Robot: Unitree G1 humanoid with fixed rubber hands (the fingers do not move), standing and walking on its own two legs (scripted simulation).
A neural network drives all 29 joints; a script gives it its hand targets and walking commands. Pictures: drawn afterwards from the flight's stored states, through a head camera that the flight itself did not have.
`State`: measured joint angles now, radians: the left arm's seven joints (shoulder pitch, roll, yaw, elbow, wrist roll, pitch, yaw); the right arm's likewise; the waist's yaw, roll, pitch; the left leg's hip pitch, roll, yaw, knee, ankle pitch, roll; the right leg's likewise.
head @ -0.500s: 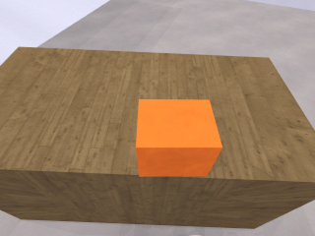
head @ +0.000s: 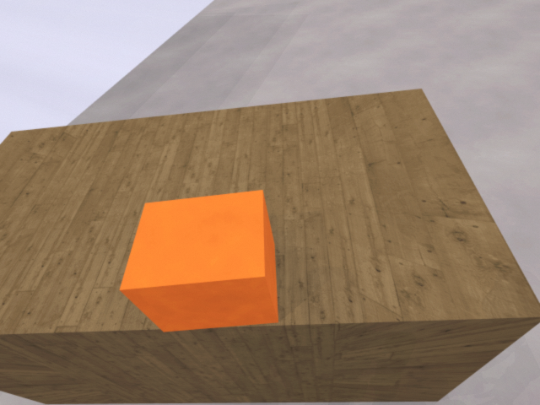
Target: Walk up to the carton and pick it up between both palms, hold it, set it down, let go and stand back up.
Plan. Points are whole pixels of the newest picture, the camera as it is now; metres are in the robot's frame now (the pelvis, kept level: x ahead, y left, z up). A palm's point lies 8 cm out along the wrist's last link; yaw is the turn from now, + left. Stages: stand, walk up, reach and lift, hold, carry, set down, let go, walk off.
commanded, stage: walk up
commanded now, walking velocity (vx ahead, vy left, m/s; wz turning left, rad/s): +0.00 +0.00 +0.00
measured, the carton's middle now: (211, 262) +0.36 +0.12 -0.01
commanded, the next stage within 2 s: none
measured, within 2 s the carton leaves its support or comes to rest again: neither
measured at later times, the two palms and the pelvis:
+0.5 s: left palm out of the picture -0.01 +0.21 -0.16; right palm out of the picture -0.01 -0.19 -0.16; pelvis +0.01 +0.00 -0.01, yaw +0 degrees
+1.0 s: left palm out of the picture -0.06 +0.26 -0.14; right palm out of the picture -0.03 -0.20 -0.16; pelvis -0.01 +0.03 -0.01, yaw +1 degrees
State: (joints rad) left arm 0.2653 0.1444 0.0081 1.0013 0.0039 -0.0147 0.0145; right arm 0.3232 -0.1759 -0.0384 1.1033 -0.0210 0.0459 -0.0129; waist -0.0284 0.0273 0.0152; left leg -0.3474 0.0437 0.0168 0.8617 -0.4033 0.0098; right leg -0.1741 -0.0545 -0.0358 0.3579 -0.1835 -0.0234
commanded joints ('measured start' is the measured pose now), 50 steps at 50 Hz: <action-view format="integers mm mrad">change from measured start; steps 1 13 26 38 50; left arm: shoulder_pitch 117 108 150 159 71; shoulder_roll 97 88 8 14 116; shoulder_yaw -5 -15 -15 -2 63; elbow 7 32 104 147 58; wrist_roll -6 -5 -4 1 32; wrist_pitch -25 -30 -6 6 18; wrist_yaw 10 20 16 29 68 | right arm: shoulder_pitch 119 147 94 119 67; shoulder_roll -13 -6 -12 35 -18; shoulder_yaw -3 35 45 46 -43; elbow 47 91 67 75 -44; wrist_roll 8 14 20 11 -23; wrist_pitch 11 -51 -75 -75 2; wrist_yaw -1 -31 -30 -34 10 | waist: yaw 2 1 37 31 19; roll -98 20 -78 -10 -117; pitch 2 -21 67 121 88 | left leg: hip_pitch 34 295 205 152 -134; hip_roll -8 61 67 64 -27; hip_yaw -7 -75 -105 -108 -31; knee -1 -528 -571 -586 283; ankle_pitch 103 427 358 343 60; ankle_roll -11 11 47 36 -59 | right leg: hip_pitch -12 17 17 41 -148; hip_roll -129 -109 -32 -41 -235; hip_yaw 122 133 70 44 132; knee -173 -13 -38 -40 -131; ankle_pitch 66 273 90 45 -109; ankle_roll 69 -94 -25 0 -74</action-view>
